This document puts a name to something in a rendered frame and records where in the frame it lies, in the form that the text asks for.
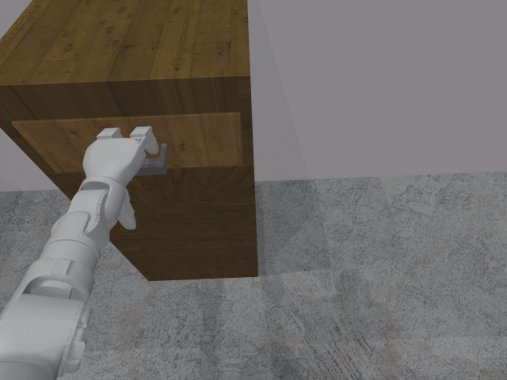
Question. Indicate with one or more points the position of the left robot upper arm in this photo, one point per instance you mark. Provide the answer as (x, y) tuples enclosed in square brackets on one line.
[(43, 337)]

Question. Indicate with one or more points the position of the cabinet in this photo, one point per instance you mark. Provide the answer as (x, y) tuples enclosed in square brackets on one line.
[(75, 59)]

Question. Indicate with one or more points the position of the robot left forearm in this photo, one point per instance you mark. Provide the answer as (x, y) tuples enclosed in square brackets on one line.
[(66, 266)]

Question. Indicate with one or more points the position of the left robot hand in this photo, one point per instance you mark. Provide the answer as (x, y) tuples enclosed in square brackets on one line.
[(120, 159)]

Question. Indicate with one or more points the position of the drawer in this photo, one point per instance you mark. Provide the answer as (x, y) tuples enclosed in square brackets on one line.
[(194, 140)]

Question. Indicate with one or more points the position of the handle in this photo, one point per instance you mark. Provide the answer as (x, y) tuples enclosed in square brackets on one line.
[(155, 166)]

